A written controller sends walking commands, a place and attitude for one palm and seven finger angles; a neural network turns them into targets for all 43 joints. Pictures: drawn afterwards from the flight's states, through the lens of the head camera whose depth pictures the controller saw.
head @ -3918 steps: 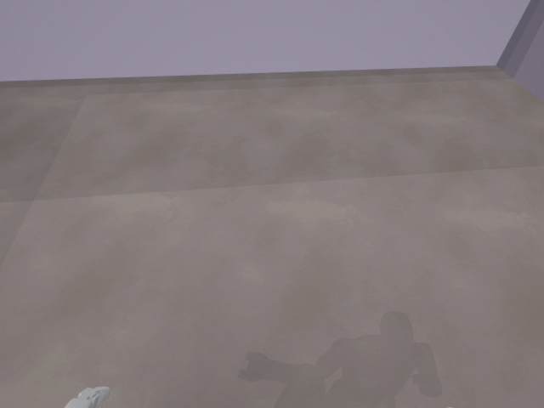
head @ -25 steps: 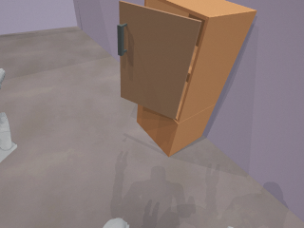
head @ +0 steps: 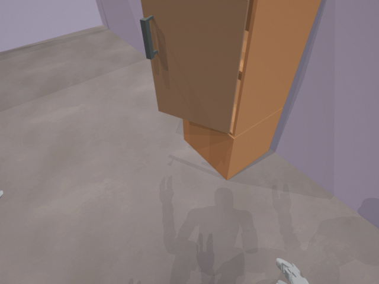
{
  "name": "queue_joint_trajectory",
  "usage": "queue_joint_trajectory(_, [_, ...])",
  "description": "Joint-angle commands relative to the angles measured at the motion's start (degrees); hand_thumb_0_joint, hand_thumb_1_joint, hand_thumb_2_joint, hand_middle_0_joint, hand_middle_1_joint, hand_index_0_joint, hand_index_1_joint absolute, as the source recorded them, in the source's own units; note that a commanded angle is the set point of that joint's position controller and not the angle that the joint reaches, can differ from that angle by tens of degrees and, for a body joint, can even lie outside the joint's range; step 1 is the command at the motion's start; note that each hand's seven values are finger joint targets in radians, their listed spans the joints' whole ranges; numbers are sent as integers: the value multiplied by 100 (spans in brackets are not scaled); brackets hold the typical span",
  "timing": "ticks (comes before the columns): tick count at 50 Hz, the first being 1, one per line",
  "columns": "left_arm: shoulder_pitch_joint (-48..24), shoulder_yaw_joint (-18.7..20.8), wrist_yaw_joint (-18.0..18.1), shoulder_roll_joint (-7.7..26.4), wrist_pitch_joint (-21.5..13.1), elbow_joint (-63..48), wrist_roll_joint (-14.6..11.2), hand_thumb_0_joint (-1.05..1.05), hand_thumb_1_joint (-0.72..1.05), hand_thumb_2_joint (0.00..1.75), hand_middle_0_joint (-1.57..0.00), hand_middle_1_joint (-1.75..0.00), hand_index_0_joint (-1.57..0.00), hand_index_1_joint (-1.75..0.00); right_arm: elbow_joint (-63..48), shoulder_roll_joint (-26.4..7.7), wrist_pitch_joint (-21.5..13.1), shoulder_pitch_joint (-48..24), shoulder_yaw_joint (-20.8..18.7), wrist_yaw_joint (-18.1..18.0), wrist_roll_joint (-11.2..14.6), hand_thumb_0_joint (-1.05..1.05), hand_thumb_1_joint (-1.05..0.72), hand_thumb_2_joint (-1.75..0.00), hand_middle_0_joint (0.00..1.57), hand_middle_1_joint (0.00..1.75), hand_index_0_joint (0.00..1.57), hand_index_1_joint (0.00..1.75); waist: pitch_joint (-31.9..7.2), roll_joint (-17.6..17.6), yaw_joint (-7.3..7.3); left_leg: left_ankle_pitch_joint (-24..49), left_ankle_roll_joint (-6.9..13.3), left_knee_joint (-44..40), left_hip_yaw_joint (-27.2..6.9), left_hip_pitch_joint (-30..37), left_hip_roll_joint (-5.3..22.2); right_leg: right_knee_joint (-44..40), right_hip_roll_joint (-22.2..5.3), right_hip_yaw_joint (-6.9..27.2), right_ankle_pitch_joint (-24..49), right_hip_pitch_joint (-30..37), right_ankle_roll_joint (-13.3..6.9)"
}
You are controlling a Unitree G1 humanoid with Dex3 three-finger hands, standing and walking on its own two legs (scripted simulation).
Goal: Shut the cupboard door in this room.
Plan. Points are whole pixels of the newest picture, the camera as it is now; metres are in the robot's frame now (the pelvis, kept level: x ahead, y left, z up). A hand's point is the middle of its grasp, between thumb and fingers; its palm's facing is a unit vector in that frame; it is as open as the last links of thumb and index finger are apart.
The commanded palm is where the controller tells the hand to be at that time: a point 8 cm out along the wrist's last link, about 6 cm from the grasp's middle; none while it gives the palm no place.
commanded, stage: stop stepping back and stand still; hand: left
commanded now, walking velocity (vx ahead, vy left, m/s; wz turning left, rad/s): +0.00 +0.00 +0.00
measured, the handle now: (150, 37) +0.99 +0.23 +0.08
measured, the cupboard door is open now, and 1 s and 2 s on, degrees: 26 26 26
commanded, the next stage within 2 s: let the arm hang, fingers relaxed in 0.64 s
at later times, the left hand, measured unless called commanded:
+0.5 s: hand (30, 164) +0.26 +0.28 +0.19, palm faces +0.44 -0.72 -0.54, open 7.4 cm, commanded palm +0.19 +0.31 +0.18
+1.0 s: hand out of the picture +0.13 +0.22 -0.13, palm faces -0.03 -0.97 -0.24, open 7.4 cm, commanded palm none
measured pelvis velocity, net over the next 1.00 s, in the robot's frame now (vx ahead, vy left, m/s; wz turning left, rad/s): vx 0.01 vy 0.03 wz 0.02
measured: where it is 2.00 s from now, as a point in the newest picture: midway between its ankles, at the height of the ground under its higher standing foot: outside the picture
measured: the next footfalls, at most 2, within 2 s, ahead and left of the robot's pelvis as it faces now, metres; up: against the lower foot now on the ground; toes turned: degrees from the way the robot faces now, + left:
left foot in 0.22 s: +0.11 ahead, +0.13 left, +0.00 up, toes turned +7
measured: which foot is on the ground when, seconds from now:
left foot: up 0.00-0.20, down 0.22-1.00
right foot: down 0.00-1.00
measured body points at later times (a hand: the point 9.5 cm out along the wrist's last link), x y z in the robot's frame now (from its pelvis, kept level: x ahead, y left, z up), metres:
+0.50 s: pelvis +0.05 +0.01 +0.00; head +0.07 +0.00 +0.45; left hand +0.23 +0.31 +0.21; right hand +0.23 -0.22 -0.09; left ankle +0.07 +0.13 -0.73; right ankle +0.00 -0.08 -0.73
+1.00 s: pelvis +0.01 +0.03 +0.00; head +0.02 +0.02 +0.45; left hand +0.13 +0.27 -0.11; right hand +0.14 -0.22 -0.13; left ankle +0.07 +0.13 -0.73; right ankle +0.00 -0.08 -0.73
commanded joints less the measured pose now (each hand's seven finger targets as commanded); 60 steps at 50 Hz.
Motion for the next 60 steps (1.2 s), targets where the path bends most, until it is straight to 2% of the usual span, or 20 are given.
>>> queue_joint_trajectory(1, [-390,-30,87,398,-59,356,1,0,90,90,-20,-30,-20,-30,-827,-794,-185,-486,-282,-108,70,0,-90,-90,20,30,20,30,-29,-1207,-145,5,-60,420,-183,-979,67,-1038,-1723,1728,2730,884,-585])
queue_joint_trajectory(4, [-1025,-295,100,396,-144,-9,85,0,90,90,-20,-30,-20,-30,-894,-713,-209,-776,-216,-208,35,0,-90,-90,20,30,20,30,-136,-1247,-59,434,27,-492,241,-315,-138,-724,-1402,964,3812,943,-246])
queue_joint_trajectory(6, [-1315,-318,99,523,-201,-671,127,0,90,90,-20,-30,-20,-30,-983,-714,-282,-866,-236,-253,31,0,-90,-90,20,30,20,30,-189,-1303,1,774,100,-881,352,125,-237,-714,-1311,866,3939,872,-35])
queue_joint_trajectory(9, [-1185,0,155,881,-331,-1863,103,0,90,90,-20,-30,-20,-30,-1087,-780,-358,-759,-325,-280,42,0,-90,-90,20,30,20,30,-522,-410,-72,2046,220,-1882,247,1234,-187,-72,-1193,664,3945,673,242])
queue_joint_trajectory(11, [-734,378,197,1090,-411,-2360,80,0,90,90,-20,-30,-20,-30,-1211,-933,-353,-685,-426,-241,52,0,-90,-90,20,30,20,30,-1048,957,11,4353,560,-1826,-812,2537,730,902,-560,311,2445,-211,578])
queue_joint_trajectory(12, [-438,530,200,1228,-442,-2321,97,0,90,90,-20,-30,-20,-30,-1211,-952,-343,-588,-452,-182,60,0,-90,-90,20,30,20,30,-1014,1394,29,4809,751,-1970,-1261,2712,1119,1109,-337,322,408,-674,594])
queue_joint_trajectory(14, [-154,563,141,1098,-374,-1960,82,0,90,90,-20,-30,-20,-30,-1162,-752,-357,-714,-333,-97,-18,0,-90,-90,20,30,20,30,-480,1783,9,4250,751,-2381,-1350,1840,1251,785,-269,369,-769,-571,437])
queue_joint_trajectory(16, [-220,669,112,1025,-371,-1598,34,0,90,90,-20,-30,-20,-30,-1117,-776,-371,-674,-300,-79,52,0,-90,-90,20,30,20,30,-160,1576,-21,3035,555,-2402,-864,1078,1115,-50,-270,268,-357,-27,437])
queue_joint_trajectory(17, [-37,759,88,1013,-370,-1321,18,0,90,90,-20,-30,-20,-30,-1098,-824,-378,-556,-321,-79,84,0,-90,-90,20,30,20,30,-232,1122,-49,2835,415,-2185,-691,988,966,-587,-256,260,316,248,443])
queue_joint_trajectory(21, [277,352,6,580,-161,-536,-126,0,90,90,-20,-30,-20,-30,-1130,-857,-210,-410,-406,-54,178,0,-90,-90,20,30,20,30,-741,-610,-219,2233,43,-1266,-113,856,363,-738,-997,1221,3070,546,247])
queue_joint_trajectory(24, [224,148,18,549,-3,-280,-98,0,90,90,-20,-30,-20,-30,-1116,-821,-87,-511,-328,-87,201,0,-90,-90,20,30,20,30,-913,-946,-193,2241,76,-1352,-27,747,275,-497,-1182,1108,4359,852,370])
queue_joint_trajectory(30, [-456,25,15,802,-1,-1201,19,0,90,90,-20,-30,-20,-30,-1204,-797,-76,-689,-240,-247,137,0,-90,-90,20,30,20,30,-998,-184,-117,3581,239,-1652,-161,1495,468,-264,-744,622,3589,467,549])
queue_joint_trajectory(32, [-712,259,64,1130,-52,-1643,38,0,90,90,-20,-30,-20,-30,-1203,-803,-115,-745,-222,-277,117,0,-90,-90,20,30,20,30,-1000,166,-95,3466,224,-1662,-230,1479,482,-320,-723,620,3162,442,512])
queue_joint_trajectory(36, [-384,277,106,947,-107,-1481,9,0,90,90,-20,-30,-20,-30,-1150,-764,-145,-680,-203,-245,94,0,-90,-90,20,30,20,30,-679,514,-98,2636,182,-1892,-386,1112,455,-562,-630,676,2017,372,382])
queue_joint_trajectory(37, [-646,-2596,-616,-529,628,3173,210,0,90,90,-20,-30,-20,-30,-355,-1470,-539,-1100,-417,251,193,0,-90,-90,20,30,20,30,-47,302,-343,3406,204,-1254,-328,1169,612,6,-874,224,2179,-496,258])
queue_joint_trajectory(38, [-910,-2396,-863,-374,1203,3396,308,0,90,90,-20,-30,-20,-30,-165,-1805,-239,-672,-516,340,135,0,-90,-90,20,30,20,30,-288,456,-219,2980,258,-1469,-475,955,680,-194,-878,511,1454,-372,301])
queue_joint_trajectory(41, [-1204,-2459,-1012,-548,1347,3951,347,0,90,90,-20,-30,-20,-30,-170,-1503,94,-618,-322,333,62,0,-90,-90,20,30,20,30,57,242,-64,1632,456,-2044,-901,25,821,71,-555,321,-50,-296,327])
queue_joint_trajectory(46, [-1634,-2702,-986,-597,1321,5525,367,0,90,90,-20,-30,-20,-30,91,-1276,308,-491,-182,288,-58,0,-90,-90,20,30,20,30,-172,-1215,-81,1576,319,-1963,-872,473,492,-506,-766,665,207,-96,189])
queue_joint_trajectory(56, [-1221,-2746,-904,-943,1296,7887,366,0,90,90,-20,-30,-20,-30,1239,-793,492,-13,-219,205,-114,0,-90,-90,20,30,20,30,24,785,-92,465,232,-2573,-713,841,334,-1027,-682,667,0,37,82])
queue_joint_trajectory(60, [-1110,-2794,-903,-1056,1276,8457,371,0,90,90,-20,-30,-20,-30,1598,-702,513,267,-267,154,-75,0,-90,-90,20,30,20,30,312,277,-130,271,234,-2734,-782,862,394,-1231,-649,646,-83,-81,86])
